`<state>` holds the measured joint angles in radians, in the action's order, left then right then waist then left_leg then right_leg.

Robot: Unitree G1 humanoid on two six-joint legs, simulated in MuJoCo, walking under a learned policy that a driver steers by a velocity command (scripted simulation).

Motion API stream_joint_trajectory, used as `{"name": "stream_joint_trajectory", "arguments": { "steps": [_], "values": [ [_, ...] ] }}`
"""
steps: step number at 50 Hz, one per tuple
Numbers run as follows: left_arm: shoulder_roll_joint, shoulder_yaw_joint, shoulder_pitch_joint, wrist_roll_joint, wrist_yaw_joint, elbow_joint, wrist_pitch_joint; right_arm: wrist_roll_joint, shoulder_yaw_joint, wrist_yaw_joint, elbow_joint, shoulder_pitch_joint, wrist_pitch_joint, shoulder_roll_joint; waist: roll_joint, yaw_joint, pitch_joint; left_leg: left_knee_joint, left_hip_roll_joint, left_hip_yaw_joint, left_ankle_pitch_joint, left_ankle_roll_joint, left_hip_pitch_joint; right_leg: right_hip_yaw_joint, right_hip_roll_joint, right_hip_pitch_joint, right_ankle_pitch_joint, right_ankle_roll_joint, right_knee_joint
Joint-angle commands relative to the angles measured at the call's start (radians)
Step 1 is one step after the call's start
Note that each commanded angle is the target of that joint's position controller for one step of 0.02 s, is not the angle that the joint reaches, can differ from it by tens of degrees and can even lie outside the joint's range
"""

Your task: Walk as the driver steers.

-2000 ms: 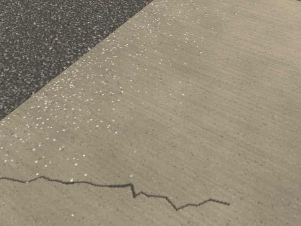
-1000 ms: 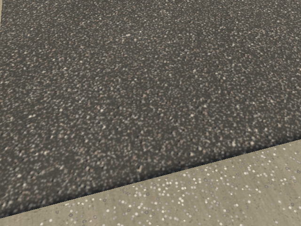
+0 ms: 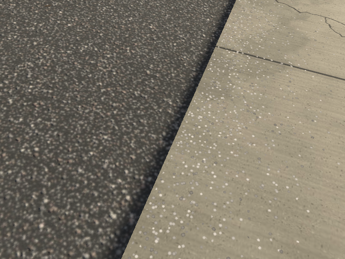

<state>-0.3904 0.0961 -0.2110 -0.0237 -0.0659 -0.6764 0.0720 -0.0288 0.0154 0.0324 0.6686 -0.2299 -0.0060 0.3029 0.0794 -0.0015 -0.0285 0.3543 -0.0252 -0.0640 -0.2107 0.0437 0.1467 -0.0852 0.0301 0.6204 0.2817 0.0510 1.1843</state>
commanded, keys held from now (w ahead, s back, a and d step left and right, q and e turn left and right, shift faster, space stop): e+shift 0.18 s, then q+shift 0.82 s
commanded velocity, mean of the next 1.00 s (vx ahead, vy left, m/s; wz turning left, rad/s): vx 0.03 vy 0.00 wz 0.18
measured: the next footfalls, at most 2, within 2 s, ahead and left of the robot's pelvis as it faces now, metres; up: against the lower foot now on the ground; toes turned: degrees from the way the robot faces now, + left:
right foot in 0.28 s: +0.09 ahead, -0.13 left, +0.00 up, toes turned -16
left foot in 0.74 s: +0.10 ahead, +0.07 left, +0.00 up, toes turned +9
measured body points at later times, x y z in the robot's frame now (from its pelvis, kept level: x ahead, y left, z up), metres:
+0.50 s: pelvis +0.06 -0.04 +0.00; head +0.09 -0.06 +0.44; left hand +0.29 +0.14 -0.09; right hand +0.06 -0.30 -0.15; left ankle +0.05 +0.10 -0.67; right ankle +0.06 -0.12 -0.75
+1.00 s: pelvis +0.07 +0.00 +0.00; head +0.10 +0.04 +0.44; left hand +0.15 +0.30 -0.12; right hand +0.27 -0.26 -0.08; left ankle +0.06 +0.07 -0.75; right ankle +0.14 -0.16 -0.67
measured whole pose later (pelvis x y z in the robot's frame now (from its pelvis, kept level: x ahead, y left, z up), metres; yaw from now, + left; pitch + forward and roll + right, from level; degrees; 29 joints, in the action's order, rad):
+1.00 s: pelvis +0.07 +0.00 +0.00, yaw +17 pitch +2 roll -2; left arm -0.31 0.05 -0.13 -0.03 0.02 -0.69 0.06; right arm 0.00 0.08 -0.01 0.61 -0.26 0.06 0.33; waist 0.03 -0.02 -0.06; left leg 0.47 -0.10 0.12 -0.21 0.09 0.28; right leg -0.06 -0.01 0.56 0.33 0.07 1.02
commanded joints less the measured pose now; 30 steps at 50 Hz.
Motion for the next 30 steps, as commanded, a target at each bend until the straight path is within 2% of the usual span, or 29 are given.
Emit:
{"name": "stream_joint_trajectory", "arguments": {
  "steps": [1,3,7,9,11,12,13,14,15,16,17,18,19,20,21,22,24,27,30],
  "values": [
    [-0.041,0.001,0.065,0.005,-0.01,0.086,-0.005,-0.001,0.043,0.001,-0.045,-0.033,-0.014,0.139,-0.207,-0.021,0.0,-0.079,0.248,0.093,0.421,0.11,-0.097,0.06,-0.043,0.105,-0.013,0.019,-0.027],
    [-0.021,-0.007,0.097,0.007,-0.014,0.1,-0.002,-0.002,0.049,0.001,-0.037,-0.057,-0.009,0.141,-0.219,-0.032,0.016,-0.045,0.265,0.049,0.519,0.12,-0.139,0.083,-0.052,0.099,-0.008,0.014,-0.085],
    [0.022,-0.023,0.17,0.009,-0.02,0.137,-0.001,0.0,0.06,-0.005,-0.035,-0.061,-0.002,0.148,-0.225,-0.043,0.025,0.008,0.301,-0.035,0.565,0.122,-0.143,0.135,-0.067,0.009,0.012,-0.017,-0.251],
    [0.035,-0.026,0.181,0.012,-0.016,0.15,-0.001,0.003,0.066,-0.012,-0.034,-0.056,0.002,0.155,-0.233,-0.041,0.036,0.049,0.311,-0.081,0.604,0.102,-0.128,0.176,-0.051,-0.08,0.053,-0.04,-0.35],
    [0.044,-0.032,0.168,0.005,-0.002,0.146,-0.007,0.012,0.07,-0.017,-0.012,-0.091,0.004,0.162,-0.258,-0.05,0.057,0.114,0.301,-0.071,0.695,0.09,-0.113,0.182,-0.002,-0.189,0.118,-0.066,-0.478],
    [0.04,-0.03,0.128,-0.002,0.009,0.131,-0.014,0.02,0.069,-0.017,0.0,-0.096,0.008,0.165,-0.263,-0.037,0.073,0.176,0.295,-0.064,0.736,0.085,-0.113,0.169,0.022,-0.246,0.12,-0.084,-0.564],
    [0.039,-0.029,0.031,-0.015,0.023,0.096,-0.031,0.032,0.064,-0.018,0.01,-0.084,0.015,0.161,-0.212,0.023,0.118,0.308,0.261,-0.093,0.72,0.061,-0.076,0.154,0.043,-0.385,-0.015,-0.106,-0.746],
    [-0.019,-0.017,-0.071,-0.036,0.038,0.07,-0.048,0.042,0.048,-0.018,0.001,-0.1,0.013,0.122,-0.101,0.072,0.206,0.469,0.238,-0.103,0.472,0.005,0.105,0.0,-0.094,-0.651,-0.252,-0.136,-0.853],
    [-0.105,-0.015,-0.026,-0.013,0.052,0.096,-0.059,0.037,-0.008,-0.039,-0.068,-0.16,0.011,-0.048,0.199,0.007,0.322,0.661,0.103,-0.118,-0.427,-0.064,0.405,-0.372,-0.471,-0.904,-0.885,-0.278,-0.777],
    [0.019,-0.046,-0.09,0.027,0.072,0.069,-0.061,0.017,0.009,-0.033,-0.003,-0.117,0.04,0.028,0.023,0.094,0.387,0.663,0.111,0.053,-0.429,-0.067,0.259,-0.23,-0.454,-0.752,-0.989,-0.349,-0.751],
    [0.062,-0.071,-0.018,0.021,0.081,0.051,-0.062,0.042,0.012,-0.041,-0.006,-0.093,0.05,0.033,0.058,0.049,0.268,0.658,0.102,0.089,-0.411,-0.065,0.251,-0.131,-0.401,-0.674,-0.91,-0.34,-0.772],
    [0.076,-0.079,0.061,0.018,0.092,0.046,-0.059,0.043,0.017,-0.043,-0.001,-0.074,0.049,0.045,0.061,0.022,0.144,0.615,0.094,0.1,-0.373,-0.064,0.265,-0.056,-0.347,-0.573,-0.769,-0.293,-0.808],
    [0.053,-0.075,0.119,0.014,0.105,0.047,-0.054,0.027,0.035,-0.042,0.012,-0.078,0.051,0.082,0.077,-0.004,0.075,0.6,0.082,0.081,-0.314,-0.066,0.274,-0.005,-0.301,-0.531,-0.703,-0.248,-0.829],
    [0.019,-0.065,0.123,0.015,0.114,0.043,-0.049,0.01,0.049,-0.043,0.037,-0.129,0.057,0.109,0.101,-0.015,0.054,0.651,0.055,0.045,-0.268,-0.073,0.255,0.047,-0.279,-0.493,-0.768,-0.245,-0.827],
    [0.008,-0.06,0.109,0.014,0.114,0.04,-0.046,0.011,0.057,-0.043,0.051,-0.159,0.06,0.112,0.073,-0.017,0.071,0.703,0.041,0.037,-0.251,-0.076,0.26,0.072,-0.284,-0.501,-0.788,-0.25,-0.824],
    [0.011,-0.057,0.107,0.014,0.114,0.042,-0.046,0.017,0.059,-0.045,0.053,-0.172,0.062,0.1,0.042,-0.019,0.085,0.74,0.038,0.034,-0.244,-0.082,0.267,0.091,-0.294,-0.501,-0.761,-0.255,-0.826],
    [0.031,-0.058,0.122,0.008,0.114,0.043,-0.047,0.024,0.061,-0.047,0.042,-0.154,0.07,0.069,0.037,-0.021,0.068,0.748,0.049,0.028,-0.224,-0.091,0.29,0.129,-0.296,-0.476,-0.618,-0.254,-0.841],
    [0.053,-0.057,0.118,0.0,0.116,0.037,-0.049,0.013,0.058,-0.06,0.001,-0.08,0.082,0.041,0.069,-0.002,0.025,0.646,0.073,0.007,-0.177,-0.09,0.316,0.159,-0.308,-0.447,-0.402,-0.248,-0.857],
    [0.036,-0.044,0.09,-0.006,0.108,0.027,-0.059,0.01,0.055,-0.077,-0.04,-0.035,0.084,0.023,0.067,0.013,0.04,0.525,0.08,-0.016,-0.188,-0.065,0.278,0.163,-0.349,-0.454,-0.369,-0.251,-0.83]
  ]
}}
